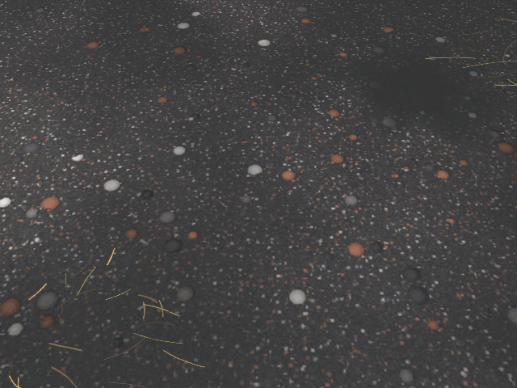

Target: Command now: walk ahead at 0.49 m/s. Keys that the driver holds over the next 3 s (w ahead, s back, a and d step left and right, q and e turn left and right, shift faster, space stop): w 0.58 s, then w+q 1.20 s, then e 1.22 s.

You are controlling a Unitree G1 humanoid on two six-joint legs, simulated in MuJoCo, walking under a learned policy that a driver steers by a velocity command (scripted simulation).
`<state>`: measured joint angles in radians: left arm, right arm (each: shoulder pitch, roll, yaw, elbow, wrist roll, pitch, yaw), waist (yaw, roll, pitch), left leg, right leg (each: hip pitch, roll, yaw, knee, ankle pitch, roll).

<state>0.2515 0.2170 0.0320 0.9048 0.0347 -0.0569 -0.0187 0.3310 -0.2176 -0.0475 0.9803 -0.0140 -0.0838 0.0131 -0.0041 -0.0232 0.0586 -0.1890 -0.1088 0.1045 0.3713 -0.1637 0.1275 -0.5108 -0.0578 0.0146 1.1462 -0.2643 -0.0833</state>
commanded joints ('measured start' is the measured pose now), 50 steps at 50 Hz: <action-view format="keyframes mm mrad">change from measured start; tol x32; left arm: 1 41 43 8 -31 4 15 -9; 14 -355 38 1 -151 -12 1 -14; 20 262 261 82 14 35 -30 24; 50 58 116 31 -25 -24 -60 19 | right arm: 1 42 -81 -8 -19 4 -27 -1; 20 271 9 32 21 48 -14 -18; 41 -365 -23 17 -165 -11 35 27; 50 41 -228 -74 -59 5 42 -4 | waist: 1 32 51 35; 15 -58 94 57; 20 129 -198 -379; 33 -4 -31 35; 50 -88 82 -177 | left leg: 1 -48 293 -274 -289 40 121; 18 249 279 -117 215 813 24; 21 -441 63 -150 990 -313 -32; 37 -446 174 -66 373 197 -64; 46 -75 12 61 148 -32 81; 49 513 465 -844 -68 -33 321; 50 390 427 -666 -87 -14 277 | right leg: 1 -70 -60 -4 -84 102 25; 15 -115 28 -95 -577 153 7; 18 326 108 -123 -695 138 -62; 20 919 -374 543 -754 19 -273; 26 387 -169 185 -960 286 -129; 38 476 -145 -75 -1043 439 -76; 46 606 -177 -206 -485 1006 -36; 48 -18 24 -227 202 38 45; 50 -248 22 22 274 -134 35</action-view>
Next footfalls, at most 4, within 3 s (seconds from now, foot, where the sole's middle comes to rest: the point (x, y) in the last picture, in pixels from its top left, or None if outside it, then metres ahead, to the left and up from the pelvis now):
0.38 right None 0.38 -0.12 -0.78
0.94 left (244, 329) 0.65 0.06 -0.78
1.48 right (259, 223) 1.01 0.02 -0.78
1.98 left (163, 210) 1.07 0.33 -0.78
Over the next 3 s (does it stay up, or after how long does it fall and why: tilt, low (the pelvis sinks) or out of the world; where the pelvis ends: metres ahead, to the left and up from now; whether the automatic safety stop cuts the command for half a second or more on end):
stays up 1.03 0.20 0.00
